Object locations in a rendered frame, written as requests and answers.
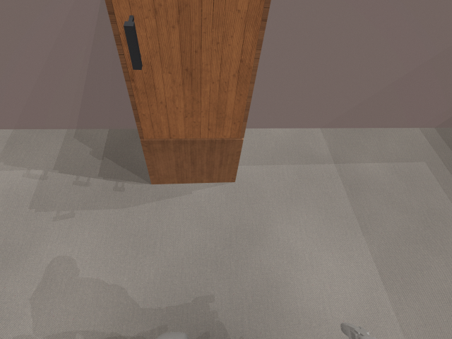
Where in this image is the handle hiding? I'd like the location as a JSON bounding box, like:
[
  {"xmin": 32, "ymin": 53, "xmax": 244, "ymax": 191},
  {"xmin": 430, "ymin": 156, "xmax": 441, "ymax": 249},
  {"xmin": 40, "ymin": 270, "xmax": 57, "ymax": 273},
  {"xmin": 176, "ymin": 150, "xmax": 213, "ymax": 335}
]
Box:
[{"xmin": 124, "ymin": 16, "xmax": 142, "ymax": 70}]

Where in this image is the right robot hand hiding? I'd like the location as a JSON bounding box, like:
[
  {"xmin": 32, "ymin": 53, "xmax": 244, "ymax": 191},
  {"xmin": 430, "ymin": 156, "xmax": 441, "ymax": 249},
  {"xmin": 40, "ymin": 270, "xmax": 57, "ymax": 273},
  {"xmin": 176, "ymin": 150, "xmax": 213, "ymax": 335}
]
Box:
[{"xmin": 340, "ymin": 323, "xmax": 376, "ymax": 339}]

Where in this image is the cupboard door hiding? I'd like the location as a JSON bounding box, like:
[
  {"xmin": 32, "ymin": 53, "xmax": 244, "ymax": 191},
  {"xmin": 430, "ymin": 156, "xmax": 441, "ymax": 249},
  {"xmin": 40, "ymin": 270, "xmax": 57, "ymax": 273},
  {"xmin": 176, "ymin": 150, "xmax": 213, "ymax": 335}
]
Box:
[{"xmin": 112, "ymin": 0, "xmax": 265, "ymax": 138}]

